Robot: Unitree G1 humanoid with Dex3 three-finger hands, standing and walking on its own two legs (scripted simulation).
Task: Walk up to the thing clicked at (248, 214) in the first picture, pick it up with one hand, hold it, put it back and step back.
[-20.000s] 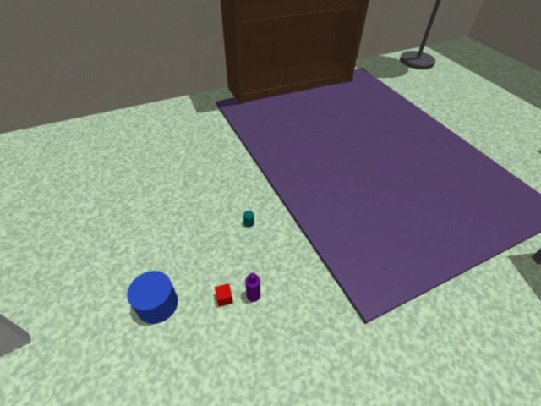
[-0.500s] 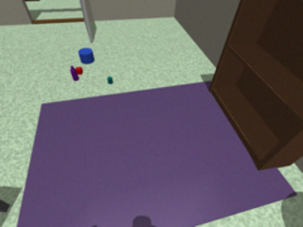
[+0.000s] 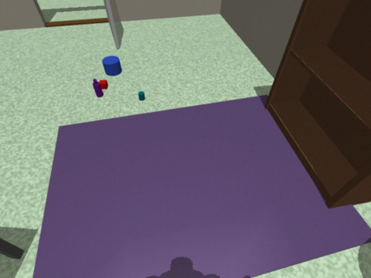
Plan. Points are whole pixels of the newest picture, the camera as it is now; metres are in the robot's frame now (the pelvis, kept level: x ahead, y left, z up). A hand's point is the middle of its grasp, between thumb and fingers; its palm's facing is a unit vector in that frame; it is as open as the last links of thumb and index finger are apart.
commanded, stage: stand
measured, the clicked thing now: (141, 96) +1.64 +0.35 -0.75
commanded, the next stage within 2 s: none
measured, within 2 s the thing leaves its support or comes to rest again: neither
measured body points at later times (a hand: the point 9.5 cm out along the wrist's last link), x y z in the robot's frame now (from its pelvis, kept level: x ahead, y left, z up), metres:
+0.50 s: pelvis +0.02 +0.00 +0.00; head +0.03 +0.00 +0.45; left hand +0.12 +0.30 -0.13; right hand +0.11 -0.30 -0.13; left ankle -0.01 +0.12 -0.75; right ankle +0.01 -0.11 -0.75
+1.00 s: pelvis +0.02 +0.00 +0.00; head +0.03 +0.00 +0.45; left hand +0.09 +0.30 -0.13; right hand +0.10 -0.30 -0.13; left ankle -0.01 +0.12 -0.75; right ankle +0.01 -0.11 -0.75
